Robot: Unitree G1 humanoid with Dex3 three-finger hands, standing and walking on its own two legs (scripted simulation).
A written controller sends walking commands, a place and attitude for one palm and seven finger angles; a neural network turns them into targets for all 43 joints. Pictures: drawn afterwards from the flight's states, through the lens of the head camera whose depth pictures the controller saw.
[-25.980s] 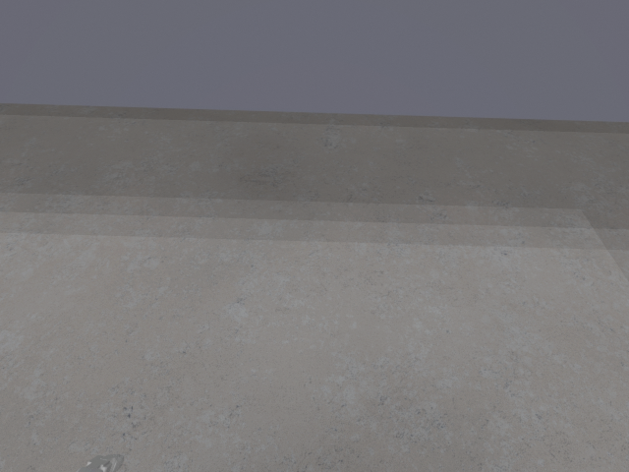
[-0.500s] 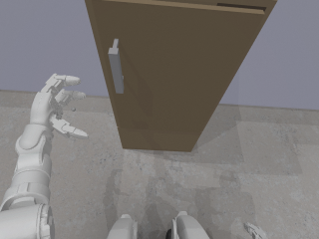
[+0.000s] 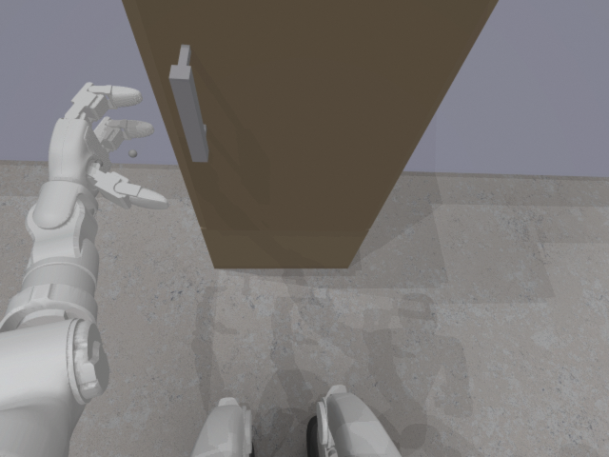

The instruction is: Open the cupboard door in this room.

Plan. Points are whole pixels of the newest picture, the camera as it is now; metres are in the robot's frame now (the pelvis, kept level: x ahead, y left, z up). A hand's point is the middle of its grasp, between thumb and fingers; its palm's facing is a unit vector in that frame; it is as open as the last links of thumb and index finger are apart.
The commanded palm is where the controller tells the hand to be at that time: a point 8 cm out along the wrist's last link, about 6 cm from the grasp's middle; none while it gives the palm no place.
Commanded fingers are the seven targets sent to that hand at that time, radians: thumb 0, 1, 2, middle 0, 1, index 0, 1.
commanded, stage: move the hooked fingers beside the handle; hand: left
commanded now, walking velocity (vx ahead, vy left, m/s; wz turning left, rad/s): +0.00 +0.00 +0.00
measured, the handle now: (193, 108) +0.56 +0.12 +0.06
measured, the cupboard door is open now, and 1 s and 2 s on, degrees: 0 0 0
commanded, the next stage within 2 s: slide the fingers in behind the handle in 0.96 s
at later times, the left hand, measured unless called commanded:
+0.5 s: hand (146, 140) +0.51 +0.18 +0.06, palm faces -0.03 -1.00 -0.02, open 14.0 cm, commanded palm +0.49 +0.22 +0.06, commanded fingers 0.00 -0.50 0.30 -0.30 -1.20 -0.30 -1.20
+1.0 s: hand (140, 145) +0.50 +0.19 +0.06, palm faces -0.04 -1.00 -0.01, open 14.0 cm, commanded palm +0.49 +0.22 +0.05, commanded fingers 0.00 -0.50 0.30 -0.30 -1.20 -0.30 -1.20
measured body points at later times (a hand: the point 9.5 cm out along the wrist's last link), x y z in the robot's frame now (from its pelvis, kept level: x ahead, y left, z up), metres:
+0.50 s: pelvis +0.00 +0.00 +0.00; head +0.15 +0.02 +0.43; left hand +0.50 +0.23 +0.06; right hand +0.00 -0.26 -0.11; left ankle +0.01 +0.10 -0.65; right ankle +0.03 -0.11 -0.65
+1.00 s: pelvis +0.00 +0.01 +0.00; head +0.14 +0.03 +0.42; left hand +0.50 +0.24 +0.06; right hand +0.03 -0.26 -0.11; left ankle +0.01 +0.10 -0.65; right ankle +0.03 -0.11 -0.64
